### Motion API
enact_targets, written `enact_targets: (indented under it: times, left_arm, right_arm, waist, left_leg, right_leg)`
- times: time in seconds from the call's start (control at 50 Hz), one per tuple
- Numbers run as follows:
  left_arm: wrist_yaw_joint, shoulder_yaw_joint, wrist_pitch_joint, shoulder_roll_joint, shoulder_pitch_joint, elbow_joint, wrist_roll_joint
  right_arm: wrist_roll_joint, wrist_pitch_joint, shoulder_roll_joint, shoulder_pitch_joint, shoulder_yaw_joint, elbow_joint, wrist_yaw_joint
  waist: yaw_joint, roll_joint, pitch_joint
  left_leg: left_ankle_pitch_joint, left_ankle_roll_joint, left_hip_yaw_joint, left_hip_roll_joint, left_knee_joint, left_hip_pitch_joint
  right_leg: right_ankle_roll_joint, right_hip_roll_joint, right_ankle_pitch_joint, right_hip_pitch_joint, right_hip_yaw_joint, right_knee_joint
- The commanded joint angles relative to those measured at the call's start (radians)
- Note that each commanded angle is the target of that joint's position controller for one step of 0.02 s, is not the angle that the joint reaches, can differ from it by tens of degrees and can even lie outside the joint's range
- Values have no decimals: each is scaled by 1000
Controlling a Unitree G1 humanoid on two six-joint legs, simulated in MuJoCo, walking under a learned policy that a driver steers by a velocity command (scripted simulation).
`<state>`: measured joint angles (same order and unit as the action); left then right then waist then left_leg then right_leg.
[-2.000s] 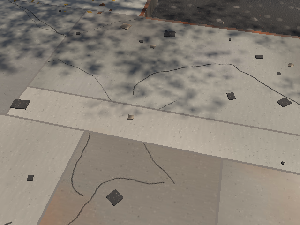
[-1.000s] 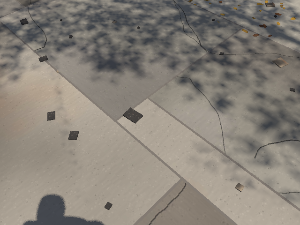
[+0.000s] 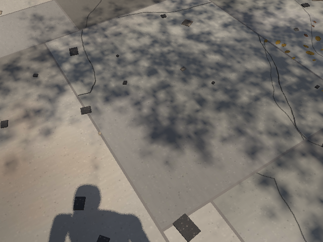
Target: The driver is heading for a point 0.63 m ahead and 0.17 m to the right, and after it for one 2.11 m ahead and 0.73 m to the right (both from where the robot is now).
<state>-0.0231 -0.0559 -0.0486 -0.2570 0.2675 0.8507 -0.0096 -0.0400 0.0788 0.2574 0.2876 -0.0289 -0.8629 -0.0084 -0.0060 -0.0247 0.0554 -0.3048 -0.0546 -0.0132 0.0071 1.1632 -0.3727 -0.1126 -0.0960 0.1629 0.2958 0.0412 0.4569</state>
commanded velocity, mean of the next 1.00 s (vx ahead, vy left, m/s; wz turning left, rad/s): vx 0.50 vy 0.00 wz -0.54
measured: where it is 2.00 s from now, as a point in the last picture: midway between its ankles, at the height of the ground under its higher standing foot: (258, 143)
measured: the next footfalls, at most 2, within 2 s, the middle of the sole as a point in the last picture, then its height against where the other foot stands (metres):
left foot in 0.38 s outside the picture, level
right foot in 0.92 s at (226, 222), level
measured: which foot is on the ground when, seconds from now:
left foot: up 0.00-0.36, down 0.38-0.94, up 0.96-1.00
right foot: down 0.00-0.40, up 0.42-0.90, down 0.92-1.00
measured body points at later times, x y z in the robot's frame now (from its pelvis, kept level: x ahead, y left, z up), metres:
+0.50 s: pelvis +0.27 +0.03 +0.00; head +0.30 +0.03 +0.45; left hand +0.37 +0.29 -0.14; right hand +0.38 -0.26 -0.09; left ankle +0.35 +0.10 -0.74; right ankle +0.12 -0.05 -0.66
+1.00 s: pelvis +0.49 -0.11 -0.02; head +0.52 -0.14 +0.43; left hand +0.79 -0.02 -0.11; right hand +0.34 -0.33 -0.16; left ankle +0.41 +0.09 -0.65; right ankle +0.52 -0.19 -0.74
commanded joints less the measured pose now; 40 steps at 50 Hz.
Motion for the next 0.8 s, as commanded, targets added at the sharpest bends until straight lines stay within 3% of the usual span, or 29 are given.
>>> enact_targets:
  times: [0.02, 0.08, 0.12, 0.18, 0.28, 0.32, 0.36, 0.38, 0.4, 0.42, 0.44, 0.46, 0.48, 0.5, 0.54, 0.6, 0.7, 0.8]
  left_arm:
    - [5, -25, -26, -110, 63, -23, 11]
    - [10, -34, -26, -136, 105, -11, 13]
    - [11, -34, -21, -133, 146, -3, 15]
    - [14, -38, -17, -136, 199, 6, 15]
    - [26, -43, -9, -146, 251, 4, -4]
    - [34, -48, -7, -161, 214, -12, -8]
    - [32, -53, -10, -180, 151, -32, -7]
    - [23, -50, -18, -170, 139, -35, 2]
    - [17, -31, -27, -101, 143, -70, 15]
    - [19, -21, -21, -48, 257, -96, 38]
    - [29, -29, -2, -127, 246, -61, 2]
    - [19, -32, 4, -131, 173, -59, -9]
    - [10, -29, 6, -110, 130, -68, -10]
    - [1, -30, 15, -103, 108, -73, -21]
    - [-15, -27, 37, -90, 104, -79, -29]
    - [-30, -22, 49, -77, 25, -115, -28]
    - [-46, -6, 48, -56, -139, -175, -24]
    - [-62, 11, 41, -45, -290, -232, -27]
  right_arm:
    - [-12, -16, 71, 43, -11, 64, -6]
    - [-11, -31, 63, -56, -5, 102, -7]
    - [-8, -32, 63, -159, -2, 136, -8]
    - [-1, -29, 55, -261, 5, 168, -13]
    - [12, -15, 61, -385, 13, 221, -14]
    - [15, -6, 80, -353, 8, 223, -12]
    - [18, 7, 115, -197, -7, 179, 0]
    - [8, 21, 153, -72, -22, 149, 13]
    - [-15, 26, 232, 95, -41, 144, 33]
    - [-21, 8, 298, 74, -59, 149, 35]
    - [-6, -4, 213, 26, -52, 152, 29]
    - [3, -5, 124, -28, -32, 165, 24]
    - [3, -2, 91, -57, -23, 159, 20]
    - [4, 3, 83, -52, -20, 149, 21]
    - [14, 20, 83, -26, -20, 124, 18]
    - [26, 37, 95, 8, -29, 101, 12]
    - [20, 32, 99, 58, -34, 64, 9]
    - [20, 21, 135, 117, -45, 29, 17]
  waist:
    - [-22, 62, -62]
    - [-8, 64, -23]
    - [21, 69, 1]
    - [63, 83, -10]
    - [103, 98, -15]
    - [72, 110, -22]
    - [-4, 106, -75]
    - [-65, 46, -149]
    - [-120, -72, -309]
    - [-43, -288, -364]
    - [-21, -141, -255]
    - [-21, -29, -144]
    - [-9, -7, -87]
    - [-1, -46, -65]
    - [15, -90, -61]
    - [18, -71, -54]
    - [-6, -58, -7]
    - [-45, -58, 30]
  left_leg:
    - [22, 40, -31, -68, -43, -161]
    - [92, 80, -6, -81, -160, -221]
    - [179, 100, 2, -84, -270, -263]
    - [284, 108, 2, -65, -402, -269]
    - [267, 95, -2, -22, -534, -252]
    - [219, 75, -20, -9, -602, -157]
    - [156, 42, -8, 30, -683, 87]
    - [165, 9, -47, -17, -735, 281]
    - [-48, -44, -281, -260, -761, 511]
    - [-136, -149, -708, -461, -876, 662]
    - [-222, -156, -722, -440, -880, 558]
    - [-167, -133, -558, -385, -894, 437]
    - [-23, -113, -419, -335, -922, 349]
    - [76, -95, -319, -297, -940, 302]
    - [238, -84, -198, -259, -958, 263]
    - [335, -101, -102, -267, -994, 277]
    - [412, -94, 56, -240, -1015, 301]
    - [461, -71, 150, -263, -994, 364]
  right_leg:
    - [-159, 260, -253, -145, -350, -242]
    - [-159, 231, -205, -100, -321, -283]
    - [-140, 214, -197, -108, -321, -293]
    - [-106, 196, -244, -161, -323, -257]
    - [-100, 215, -372, -259, -380, -162]
    - [-78, 227, -395, -253, -414, -120]
    - [-41, 198, -476, -190, -418, 0]
    - [-17, 135, -446, -128, -371, 177]
    - [6, 77, -183, -12, -281, 447]
    - [28, -59, 411, 279, -161, 662]
    - [20, 40, 355, 368, -153, 762]
    - [25, 75, 253, 360, -150, 759]
    - [37, 103, 196, 337, -140, 727]
    - [47, 125, 175, 319, -129, 702]
    - [62, 136, 148, 294, -112, 696]
    - [76, 153, 76, 365, -104, 687]
    - [89, 163, -89, 424, -62, 500]
    - [46, 154, -106, 345, 30, 256]
Velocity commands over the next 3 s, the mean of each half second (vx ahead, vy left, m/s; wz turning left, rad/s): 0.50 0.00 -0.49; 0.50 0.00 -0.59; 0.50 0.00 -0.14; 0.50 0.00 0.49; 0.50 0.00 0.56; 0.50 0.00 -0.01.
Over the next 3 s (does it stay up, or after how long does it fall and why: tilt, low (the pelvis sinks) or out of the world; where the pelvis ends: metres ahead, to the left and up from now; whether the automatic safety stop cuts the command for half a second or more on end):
stays up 1.46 -0.48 0.00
